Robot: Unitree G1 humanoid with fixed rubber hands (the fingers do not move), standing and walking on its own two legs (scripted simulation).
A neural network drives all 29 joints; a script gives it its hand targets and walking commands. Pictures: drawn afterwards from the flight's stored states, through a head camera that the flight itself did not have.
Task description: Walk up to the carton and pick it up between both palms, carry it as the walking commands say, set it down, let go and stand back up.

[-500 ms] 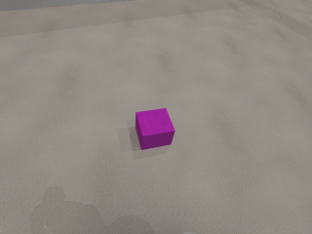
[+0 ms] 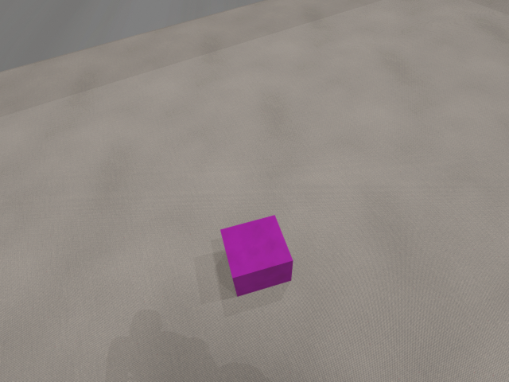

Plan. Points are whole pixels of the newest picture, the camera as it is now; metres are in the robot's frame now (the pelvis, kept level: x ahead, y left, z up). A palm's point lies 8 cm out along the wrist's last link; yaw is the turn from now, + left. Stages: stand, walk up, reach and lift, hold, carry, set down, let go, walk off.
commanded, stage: walk up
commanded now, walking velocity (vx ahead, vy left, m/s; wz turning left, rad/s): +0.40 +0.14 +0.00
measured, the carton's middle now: (256, 255) +0.68 +0.03 -0.68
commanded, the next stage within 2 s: none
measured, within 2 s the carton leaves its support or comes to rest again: neither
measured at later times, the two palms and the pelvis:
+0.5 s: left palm out of the picture +0.15 +0.31 -0.16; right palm (369, 347) +0.21 -0.18 -0.12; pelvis +0.17 +0.07 +0.00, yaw -1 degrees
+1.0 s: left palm (133, 315) +0.28 +0.25 -0.13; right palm (375, 346) +0.22 -0.20 -0.15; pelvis +0.22 +0.02 +0.00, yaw +0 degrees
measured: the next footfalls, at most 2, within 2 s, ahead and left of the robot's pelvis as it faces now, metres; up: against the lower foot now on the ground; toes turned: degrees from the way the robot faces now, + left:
left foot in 0.34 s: +0.26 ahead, +0.17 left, +0.00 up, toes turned +4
right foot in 0.74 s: +0.29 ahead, -0.09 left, +0.00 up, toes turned -5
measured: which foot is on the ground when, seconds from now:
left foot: up 0.00-0.32, down 0.34-1.00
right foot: down 0.00-0.34, up 0.36-0.72, down 0.74-1.00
